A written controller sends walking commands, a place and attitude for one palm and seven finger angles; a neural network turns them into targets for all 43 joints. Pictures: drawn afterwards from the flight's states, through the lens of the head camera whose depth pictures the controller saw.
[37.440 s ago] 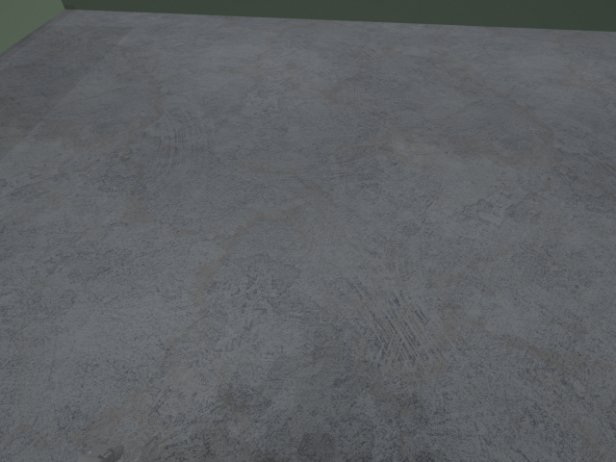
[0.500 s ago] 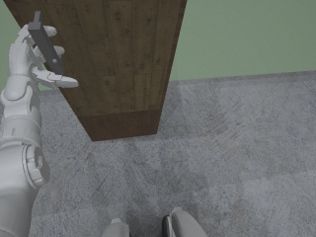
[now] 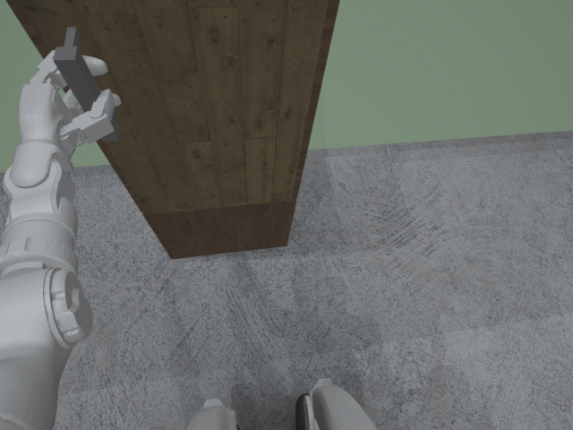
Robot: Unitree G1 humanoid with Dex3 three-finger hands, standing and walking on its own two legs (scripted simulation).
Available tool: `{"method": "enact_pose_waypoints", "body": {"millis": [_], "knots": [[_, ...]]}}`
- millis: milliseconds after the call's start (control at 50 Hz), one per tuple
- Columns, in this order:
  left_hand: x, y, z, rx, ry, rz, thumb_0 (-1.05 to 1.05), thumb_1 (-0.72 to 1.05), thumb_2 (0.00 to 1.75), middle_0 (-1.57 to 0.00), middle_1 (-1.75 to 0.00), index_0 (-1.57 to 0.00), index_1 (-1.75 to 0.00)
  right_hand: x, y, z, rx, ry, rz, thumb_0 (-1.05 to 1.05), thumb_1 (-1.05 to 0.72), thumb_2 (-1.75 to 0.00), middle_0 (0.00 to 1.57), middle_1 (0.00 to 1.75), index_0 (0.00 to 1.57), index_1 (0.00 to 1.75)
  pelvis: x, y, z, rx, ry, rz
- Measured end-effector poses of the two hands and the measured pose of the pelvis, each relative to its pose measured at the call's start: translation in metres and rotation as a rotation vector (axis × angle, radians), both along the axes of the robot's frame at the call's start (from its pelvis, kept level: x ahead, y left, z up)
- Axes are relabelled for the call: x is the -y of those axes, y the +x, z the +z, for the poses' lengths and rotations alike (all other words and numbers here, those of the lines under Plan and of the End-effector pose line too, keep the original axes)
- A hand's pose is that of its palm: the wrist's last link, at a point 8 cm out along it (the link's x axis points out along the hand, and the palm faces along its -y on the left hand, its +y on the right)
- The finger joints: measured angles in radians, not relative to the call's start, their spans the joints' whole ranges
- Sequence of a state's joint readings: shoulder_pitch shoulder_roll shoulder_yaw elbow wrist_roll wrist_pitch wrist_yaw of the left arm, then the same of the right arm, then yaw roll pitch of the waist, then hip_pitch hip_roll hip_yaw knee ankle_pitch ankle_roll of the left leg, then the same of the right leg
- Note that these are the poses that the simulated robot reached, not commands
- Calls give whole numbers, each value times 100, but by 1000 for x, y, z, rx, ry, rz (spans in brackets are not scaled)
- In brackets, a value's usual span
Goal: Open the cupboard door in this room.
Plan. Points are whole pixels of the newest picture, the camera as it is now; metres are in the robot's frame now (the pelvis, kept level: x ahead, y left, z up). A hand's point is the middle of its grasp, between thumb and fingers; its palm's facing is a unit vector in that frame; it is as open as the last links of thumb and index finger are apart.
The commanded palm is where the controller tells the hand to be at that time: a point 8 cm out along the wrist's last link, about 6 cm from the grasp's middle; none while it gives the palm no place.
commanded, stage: close the thumb around the handle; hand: left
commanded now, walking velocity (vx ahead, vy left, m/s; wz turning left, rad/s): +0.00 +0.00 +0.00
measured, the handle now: (93, 88) +0.57 +0.22 +0.08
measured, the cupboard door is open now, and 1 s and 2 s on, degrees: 0 34 48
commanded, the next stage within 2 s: pull the door open along its arc in 0.10 s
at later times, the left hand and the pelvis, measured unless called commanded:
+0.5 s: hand (106, 133) +0.49 +0.19 +0.09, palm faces +0.02 -1.00 -0.01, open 6.1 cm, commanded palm +0.43 +0.23 +0.08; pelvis +0.00 +0.00 +0.01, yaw -1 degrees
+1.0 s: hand (184, 219) +0.36 +0.09 +0.09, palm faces +0.45 -0.89 +0.02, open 6.3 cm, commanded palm +0.30 +0.12 +0.08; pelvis +0.01 -0.01 +0.02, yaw +2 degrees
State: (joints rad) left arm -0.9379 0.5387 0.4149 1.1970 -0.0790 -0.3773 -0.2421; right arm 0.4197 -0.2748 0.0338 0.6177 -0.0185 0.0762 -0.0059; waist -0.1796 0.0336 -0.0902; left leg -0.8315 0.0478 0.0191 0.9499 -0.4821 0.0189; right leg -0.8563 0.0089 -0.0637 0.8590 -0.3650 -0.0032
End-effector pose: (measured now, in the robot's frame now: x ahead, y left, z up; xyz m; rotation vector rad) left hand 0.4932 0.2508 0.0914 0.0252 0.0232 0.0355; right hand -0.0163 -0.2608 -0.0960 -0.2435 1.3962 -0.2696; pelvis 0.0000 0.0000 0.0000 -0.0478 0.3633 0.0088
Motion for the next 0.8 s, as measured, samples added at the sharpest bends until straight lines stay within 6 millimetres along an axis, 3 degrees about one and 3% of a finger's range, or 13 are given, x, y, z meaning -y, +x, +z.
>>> {"method": "enact_pose_waypoints", "body": {"millis": [320, 480, 660, 800], "knots": [[3, -2, -1, 4, -17, 0, 1, 69, 82, -35, -133, -35, -135, 1, 0, 0, 23, -2, -1, 0, -91, -90, 20, 30, 20, 30, 2, -4, -1, -3, 2, -6], [8, -23, -2, 23, -19, -11, 1, 70, 78, -34, -133, -33, -134, -4, 8, 3, 57, 28, -25, 1, -91, -90, 20, 30, 20, 30, -1, 3, 5, 21, 8, -25], [26, -73, -4, 43, -37, -28, 0, 68, 74, -33, -133, -32, -132, -10, 60, 7, 206, 68, 12, 1, -91, -90, 20, 30, 20, 30, -4, 11, 14, 76, 15, -25], [63, -120, -6, 71, -106, 231, 1, 66, 78, -31, -134, -34, -127, -22, 124, 9, 368, 113, 133, 1, -91, -90, 20, 30, 20, 30, -4, 11, 15, 108, 22, -8]]}}
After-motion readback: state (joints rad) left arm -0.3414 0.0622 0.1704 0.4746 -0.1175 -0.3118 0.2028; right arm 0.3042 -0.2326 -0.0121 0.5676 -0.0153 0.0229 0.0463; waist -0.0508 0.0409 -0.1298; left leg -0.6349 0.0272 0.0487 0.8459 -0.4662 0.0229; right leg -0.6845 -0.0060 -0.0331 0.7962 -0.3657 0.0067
